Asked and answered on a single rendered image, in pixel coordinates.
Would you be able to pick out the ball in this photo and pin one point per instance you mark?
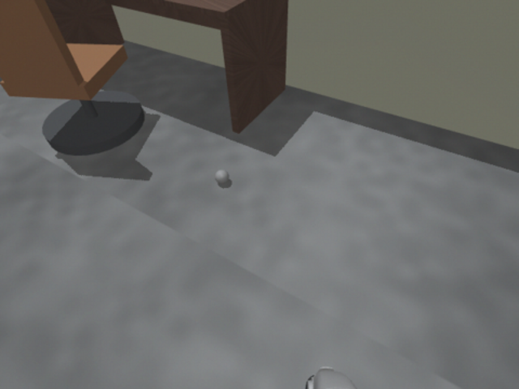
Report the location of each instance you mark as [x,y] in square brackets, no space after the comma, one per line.
[221,176]

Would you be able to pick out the desk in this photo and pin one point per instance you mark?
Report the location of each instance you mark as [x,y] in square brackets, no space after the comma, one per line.
[253,34]

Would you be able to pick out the office chair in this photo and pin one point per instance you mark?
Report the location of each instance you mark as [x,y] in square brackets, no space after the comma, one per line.
[35,61]

